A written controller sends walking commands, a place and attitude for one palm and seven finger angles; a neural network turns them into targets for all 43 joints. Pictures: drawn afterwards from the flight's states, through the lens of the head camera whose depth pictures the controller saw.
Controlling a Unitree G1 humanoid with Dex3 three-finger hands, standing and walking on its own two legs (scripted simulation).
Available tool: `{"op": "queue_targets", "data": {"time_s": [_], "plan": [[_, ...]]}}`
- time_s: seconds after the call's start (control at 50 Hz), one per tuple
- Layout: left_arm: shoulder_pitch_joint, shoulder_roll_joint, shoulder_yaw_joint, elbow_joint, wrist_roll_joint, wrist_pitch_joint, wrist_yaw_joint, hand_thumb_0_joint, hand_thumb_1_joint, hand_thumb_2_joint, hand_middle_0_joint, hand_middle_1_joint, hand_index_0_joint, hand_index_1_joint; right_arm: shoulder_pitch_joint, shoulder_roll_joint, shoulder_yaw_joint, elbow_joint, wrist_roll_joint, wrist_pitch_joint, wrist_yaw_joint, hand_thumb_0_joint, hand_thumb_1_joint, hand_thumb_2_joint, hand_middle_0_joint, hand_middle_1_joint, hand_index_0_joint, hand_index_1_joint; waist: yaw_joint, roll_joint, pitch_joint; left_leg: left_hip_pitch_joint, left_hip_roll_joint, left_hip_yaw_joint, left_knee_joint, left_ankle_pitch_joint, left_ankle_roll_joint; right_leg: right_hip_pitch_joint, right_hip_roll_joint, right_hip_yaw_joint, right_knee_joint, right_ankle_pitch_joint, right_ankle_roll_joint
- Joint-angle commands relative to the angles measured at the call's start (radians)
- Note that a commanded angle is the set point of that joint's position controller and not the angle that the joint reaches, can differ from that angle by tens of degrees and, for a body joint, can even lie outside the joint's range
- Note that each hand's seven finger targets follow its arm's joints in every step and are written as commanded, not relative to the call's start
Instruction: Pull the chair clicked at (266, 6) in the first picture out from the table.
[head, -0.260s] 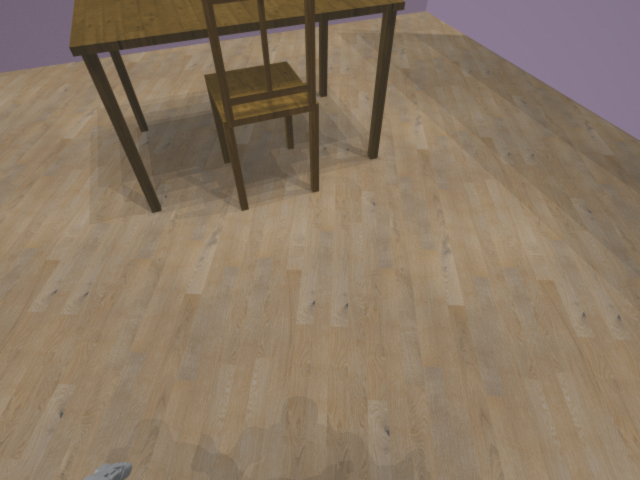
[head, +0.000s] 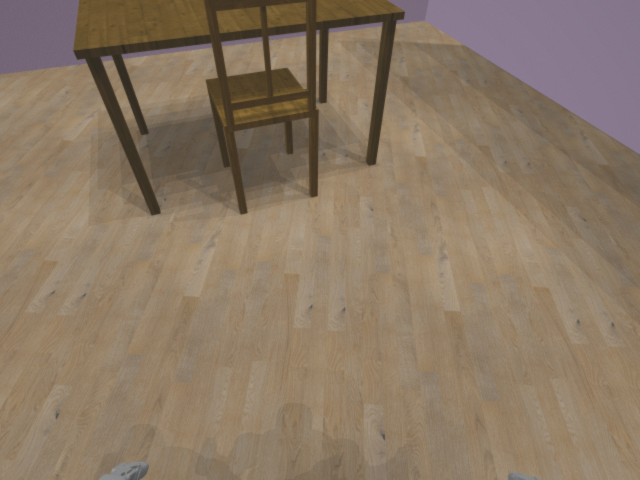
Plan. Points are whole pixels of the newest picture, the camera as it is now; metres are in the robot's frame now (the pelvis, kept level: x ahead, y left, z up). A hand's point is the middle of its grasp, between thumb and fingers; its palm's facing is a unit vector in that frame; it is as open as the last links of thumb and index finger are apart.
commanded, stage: stand and wait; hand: left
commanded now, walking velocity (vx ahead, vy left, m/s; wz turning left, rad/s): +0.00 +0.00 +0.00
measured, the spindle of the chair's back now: (266, 54) +1.42 +0.27 -0.07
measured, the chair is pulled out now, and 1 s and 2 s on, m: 0.00 0.00 0.00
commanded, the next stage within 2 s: look at it before walking up in 0.56 s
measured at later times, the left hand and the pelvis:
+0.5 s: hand out of the picture +0.06 +0.25 -0.15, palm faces -0.03 -0.94 -0.34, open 7.4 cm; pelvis -0.01 +0.00 +0.00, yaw +0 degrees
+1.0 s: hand out of the picture +0.06 +0.25 -0.15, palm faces -0.03 -0.94 -0.33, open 7.4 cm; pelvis -0.01 +0.01 +0.01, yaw +0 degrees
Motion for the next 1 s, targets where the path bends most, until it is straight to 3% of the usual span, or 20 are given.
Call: {"op": "queue_targets", "data": {"time_s": [0.0,0.46,0.58,0.82,0.98], "plan": [[-0.041,0.218,0.058,-0.062,-0.005,-0.021,0.013,0.0,0.9,0.9,-0.2,-0.3,-0.2,-0.3,-0.038,-0.206,-0.053,-0.053,-0.003,-0.025,-0.016,0.0,-0.9,-0.9,0.2,0.3,0.2,0.3,-0.006,0.007,-0.064,0.031,0.095,-0.058,-0.065,0.235,0.048,0.006,-0.118,0.098,-0.096,0.24,-0.029],[-0.018,0.222,0.052,0.008,-0.006,-0.024,0.011,0.0,0.9,0.9,-0.2,-0.3,-0.2,-0.3,-0.015,-0.215,-0.045,0.025,0.005,-0.025,-0.011,0.0,-0.9,-0.9,0.2,0.3,0.2,0.3,-0.002,0.0,-0.052,0.036,0.105,-0.074,-0.111,0.207,0.046,0.031,-0.126,0.103,-0.147,0.203,-0.023],[-0.022,0.219,0.05,0.01,-0.004,-0.021,0.01,0.0,0.9,0.9,-0.2,-0.3,-0.2,-0.3,-0.017,-0.215,-0.044,0.031,0.004,-0.024,-0.009,0.0,-0.9,-0.9,0.2,0.3,0.2,0.3,-0.003,-0.002,-0.022,0.022,0.102,-0.082,-0.13,0.156,0.046,0.003,-0.121,0.112,-0.166,0.123,-0.021],[-0.014,0.215,0.049,0.009,-0.003,-0.025,0.011,0.0,0.9,0.9,-0.2,-0.3,-0.2,-0.3,-0.017,-0.215,-0.044,0.033,0.007,-0.028,-0.009,0.0,-0.9,-0.9,0.2,0.3,0.2,0.3,0.0,0.004,-0.05,0.043,0.109,-0.081,-0.127,0.228,0.048,0.031,-0.124,0.1,-0.154,0.21,-0.018],[-0.01,0.213,0.047,0.014,-0.003,-0.023,0.011,0.0,0.9,0.9,-0.2,-0.3,-0.2,-0.3,-0.019,-0.216,-0.043,0.037,0.007,-0.028,-0.009,0.0,-0.9,-0.9,0.2,0.3,0.2,0.3,-0.002,0.009,-0.041,0.049,0.11,-0.082,-0.141,0.211,0.048,0.026,-0.123,0.099,-0.163,0.19,-0.014]]}}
